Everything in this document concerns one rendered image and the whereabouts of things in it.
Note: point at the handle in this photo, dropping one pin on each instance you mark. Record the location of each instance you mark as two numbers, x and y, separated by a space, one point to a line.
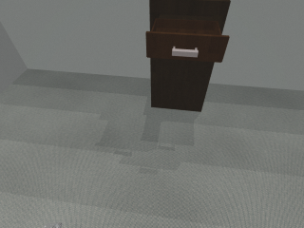
185 52

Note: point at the drawer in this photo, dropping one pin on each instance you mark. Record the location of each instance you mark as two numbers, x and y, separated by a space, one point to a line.
186 34

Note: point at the cabinet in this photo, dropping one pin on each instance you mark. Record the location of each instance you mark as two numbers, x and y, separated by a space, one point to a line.
182 84

